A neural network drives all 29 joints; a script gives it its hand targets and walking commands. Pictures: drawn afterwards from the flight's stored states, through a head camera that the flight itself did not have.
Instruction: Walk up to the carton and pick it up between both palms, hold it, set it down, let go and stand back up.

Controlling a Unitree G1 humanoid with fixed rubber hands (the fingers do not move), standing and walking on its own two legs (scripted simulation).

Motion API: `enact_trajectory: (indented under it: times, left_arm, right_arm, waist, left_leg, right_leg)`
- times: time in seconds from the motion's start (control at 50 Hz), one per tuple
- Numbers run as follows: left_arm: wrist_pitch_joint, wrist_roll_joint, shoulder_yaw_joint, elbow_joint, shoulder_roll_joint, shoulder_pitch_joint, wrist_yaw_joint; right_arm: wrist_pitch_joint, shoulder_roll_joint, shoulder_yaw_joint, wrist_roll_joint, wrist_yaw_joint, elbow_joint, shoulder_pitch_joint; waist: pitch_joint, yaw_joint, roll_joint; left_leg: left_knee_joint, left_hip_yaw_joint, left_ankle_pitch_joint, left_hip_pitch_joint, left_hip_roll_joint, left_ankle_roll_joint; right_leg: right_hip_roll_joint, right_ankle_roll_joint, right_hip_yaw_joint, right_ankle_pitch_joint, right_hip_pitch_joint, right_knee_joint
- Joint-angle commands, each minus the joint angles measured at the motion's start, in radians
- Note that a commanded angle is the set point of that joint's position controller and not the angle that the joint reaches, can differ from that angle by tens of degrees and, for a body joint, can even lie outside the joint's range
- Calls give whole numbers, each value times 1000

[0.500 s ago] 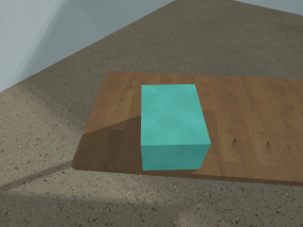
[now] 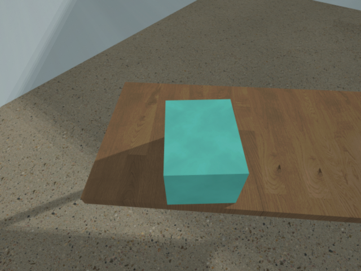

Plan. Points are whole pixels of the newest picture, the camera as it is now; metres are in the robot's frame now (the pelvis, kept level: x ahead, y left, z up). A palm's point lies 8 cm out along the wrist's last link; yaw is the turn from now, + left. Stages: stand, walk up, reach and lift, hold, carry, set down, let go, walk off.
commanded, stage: stand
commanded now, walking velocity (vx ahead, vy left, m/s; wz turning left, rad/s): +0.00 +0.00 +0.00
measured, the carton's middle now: (199, 150) +0.44 -0.02 -0.05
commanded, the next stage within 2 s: none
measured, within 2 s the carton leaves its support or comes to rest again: neither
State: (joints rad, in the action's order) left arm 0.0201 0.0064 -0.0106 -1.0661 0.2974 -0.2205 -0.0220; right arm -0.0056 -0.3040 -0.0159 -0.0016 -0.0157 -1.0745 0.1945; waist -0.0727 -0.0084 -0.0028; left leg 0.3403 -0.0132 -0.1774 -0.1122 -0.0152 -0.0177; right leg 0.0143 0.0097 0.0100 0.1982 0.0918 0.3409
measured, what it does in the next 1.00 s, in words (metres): stands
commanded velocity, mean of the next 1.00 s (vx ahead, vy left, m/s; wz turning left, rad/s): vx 0.00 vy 0.00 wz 0.00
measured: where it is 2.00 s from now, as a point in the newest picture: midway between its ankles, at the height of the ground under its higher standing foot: outside the picture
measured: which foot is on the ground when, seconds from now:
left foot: down 0.00-1.00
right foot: down 0.00-1.00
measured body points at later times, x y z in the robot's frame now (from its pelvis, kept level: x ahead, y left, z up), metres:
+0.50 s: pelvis +0.02 +0.00 +0.00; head +0.03 -0.01 +0.45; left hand +0.07 +0.29 -0.14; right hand +0.07 -0.29 -0.14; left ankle +0.01 +0.13 -0.75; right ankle -0.01 -0.12 -0.75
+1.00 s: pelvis +0.01 +0.00 +0.00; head +0.02 +0.00 +0.45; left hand +0.07 +0.28 -0.14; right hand +0.05 -0.29 -0.14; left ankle +0.01 +0.13 -0.75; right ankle -0.01 -0.12 -0.75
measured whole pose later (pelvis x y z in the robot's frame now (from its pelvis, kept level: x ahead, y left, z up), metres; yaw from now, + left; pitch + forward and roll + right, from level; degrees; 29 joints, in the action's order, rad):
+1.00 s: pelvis +0.01 +0.00 +0.00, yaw -1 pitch -3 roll +0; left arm 0.01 0.00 -0.02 -1.08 0.30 -0.20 -0.03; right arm -0.01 -0.29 -0.02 0.00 -0.03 -1.10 0.19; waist -0.07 0.01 0.01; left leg 0.33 0.00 -0.20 -0.07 -0.03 -0.02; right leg 0.00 0.00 0.00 0.21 0.05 0.32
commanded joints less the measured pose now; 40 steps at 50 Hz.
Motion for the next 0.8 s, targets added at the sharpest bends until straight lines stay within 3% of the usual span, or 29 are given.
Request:
enact_trajectory:
  times: [0.0,0.04,0.08,0.12,0.14,0.16,0.18,0.24,0.26,0.3,0.32,0.34,0.36,0.38,0.4,0.42,0.44,0.46,0.48,0.52,0.58,0.6,0.62,0.64,0.66,0.68,0.72,0.74,0.78]
  left_arm:
    - [20,1,-52,64,225,-5,-13]
    - [15,3,-49,48,193,14,-8]
    - [19,-4,-51,47,195,-2,-6]
    - [16,3,-45,41,185,-16,-9]
    - [21,-4,-41,25,162,-16,-10]
    - [16,-8,-49,25,208,-10,-10]
    - [21,3,-51,43,192,9,-8]
    - [22,4,-59,30,202,-12,-11]
    - [14,1,-54,7,207,1,-15]
    - [18,-7,-56,43,208,21,-12]
    - [19,5,-47,33,181,14,-8]
    - [15,-2,-51,34,202,38,-11]
    - [19,-2,-55,45,202,29,-10]
    - [21,1,-70,43,231,44,-9]
    - [23,1,-52,34,196,5,-9]
    - [25,-2,-55,50,207,25,-5]
    - [22,-2,-75,41,227,39,-14]
    - [23,8,-59,41,189,38,-11]
    - [25,0,-61,41,206,53,-17]
    - [13,-4,-55,18,182,12,-20]
    - [12,-2,-52,34,189,4,-17]
    - [12,1,-60,22,224,-7,-13]
    - [15,-4,-76,34,250,2,-18]
    - [13,0,-62,19,220,-1,-16]
    - [14,-3,-74,23,245,-18,-18]
    - [19,-1,-70,17,231,14,-23]
    - [12,5,-61,37,185,5,-19]
    - [16,7,-46,35,179,-10,-19]
    - [12,5,-45,41,153,11,-22]
  right_arm:
    - [-21,-203,-34,-6,-15,69,-17]
    - [-26,-219,-41,11,-19,20,39]
    - [-27,-210,-31,3,-16,52,-30]
    - [-25,-180,-27,8,-20,54,-35]
    - [-23,-168,-23,6,-13,70,-38]
    - [-26,-207,-37,3,-16,77,-51]
    - [-35,-204,-24,8,-20,60,-46]
    - [-21,-160,-16,0,-21,26,49]
    - [-18,-205,-31,0,-23,43,-9]
    - [-15,-190,-20,2,-26,32,-11]
    - [-22,-209,-34,12,-24,42,-1]
    - [-20,-180,-31,-6,-35,24,6]
    - [-26,-208,-38,14,-24,54,10]
    - [-26,-188,-34,-3,-32,62,-56]
    - [-27,-199,-34,2,-31,34,-9]
    - [-27,-222,-42,9,-33,35,-4]
    - [-29,-192,-34,8,-26,30,-28]
    - [-29,-229,-44,-3,-32,48,-48]
    - [-29,-183,-33,3,-31,43,-46]
    - [-28,-178,-39,1,-23,30,-21]
    - [-18,-218,-48,-5,-25,27,-10]
    - [-18,-206,-44,-2,-29,15,7]
    - [-20,-197,-45,-4,-22,25,-12]
    - [-27,-217,-49,7,-22,28,4]
    - [-30,-219,-43,2,-21,23,-19]
    - [-31,-161,-32,13,-15,17,21]
    - [-28,-216,-54,0,-28,21,-14]
    - [-19,-206,-47,-3,-26,36,-27]
    - [-20,-146,-31,-1,-28,2,18]
  waist:
    - [51,-7,42]
    - [33,19,24]
    - [79,5,-34]
    - [72,-4,25]
    - [59,6,-30]
    - [68,3,-41]
    - [83,3,8]
    - [13,16,-38]
    - [4,27,-54]
    - [0,4,15]
    - [30,16,0]
    - [17,22,35]
    - [32,35,-33]
    - [85,20,17]
    - [91,13,22]
    - [68,14,-26]
    - [62,16,23]
    - [42,-4,-8]
    - [65,15,42]
    - [67,14,-1]
    - [33,6,8]
    - [34,15,4]
    - [1,0,24]
    - [19,16,-31]
    - [53,-7,-9]
    - [69,16,45]
    - [74,6,6]
    - [50,-12,29]
    - [63,8,14]
  left_leg:
    - [-62,-81,71,-34,-99,39]
    - [-67,-81,117,19,-110,28]
    - [-58,-54,134,27,-101,33]
    - [-66,-73,126,32,-122,34]
    - [-55,-82,134,37,-118,35]
    - [-55,-76,116,16,-106,32]
    - [-58,-78,126,5,-109,34]
    - [-74,-56,139,19,-112,22]
    - [-66,-73,119,18,-113,27]
    - [-60,-73,143,-4,-118,30]
    - [-50,-67,159,38,-109,33]
    - [-64,-57,181,66,-109,17]
    - [-39,-65,160,52,-105,21]
    - [-33,-67,187,59,-117,42]
    - [-50,-70,201,52,-117,28]
    - [-41,-63,184,32,-111,30]
    - [-59,-66,186,31,-118,39]
    - [-56,-62,228,24,-104,28]
    - [-54,-78,202,66,-131,40]
    - [-49,-52,198,60,-105,19]
    - [-27,-53,223,26,-115,25]
    - [-41,-38,157,26,-100,23]
    - [-60,-59,170,4,-116,23]
    - [-57,-56,136,29,-111,31]
    - [-61,-72,140,3,-113,39]
    - [-75,-70,176,31,-100,20]
    - [-46,-65,208,60,-119,33]
    - [-54,-50,182,28,-115,20]
    - [-68,-58,164,52,-115,23]
  right_leg:
    - [119,-32,-99,-147,-29,-53]
    - [114,-30,-89,-188,20,-57]
    - [116,-28,-94,-198,-16,-67]
    - [118,-31,-76,-186,-20,-61]
    - [117,-37,-89,-179,4,-60]
    - [120,-37,-83,-164,-28,-76]
    - [127,-30,-89,-212,-59,-71]
    - [115,-31,-93,-182,1,-60]
    - [119,-35,-91,-172,27,-78]
    - [120,-31,-85,-211,-13,-66]
    - [114,-31,-88,-245,2,-73]
    - [119,-34,-71,-230,26,-54]
    - [123,-35,-101,-242,13,-60]
    - [116,-33,-88,-263,-6,-59]
    - [126,-30,-77,-264,-50,-57]
    - [132,-29,-99,-263,-33,-60]
    - [119,-29,-82,-267,-35,-70]
    - [123,-32,-79,-269,-30,-38]
    - [127,-38,-100,-265,5,-53]
    - [119,-26,-61,-261,-27,-58]
    - [126,-22,-76,-290,-13,-53]
    - [126,-24,-91,-257,-14,-64]
    - [122,-34,-85,-253,-6,-41]
    - [113,-30,-106,-245,2,-63]
    - [122,-32,-83,-250,-70,-58]
    - [112,-29,-76,-253,-44,-46]
    - [120,-21,-81,-264,-29,-56]
    - [118,-24,-73,-292,-47,-40]
    - [130,-30,-92,-288,-30,-51]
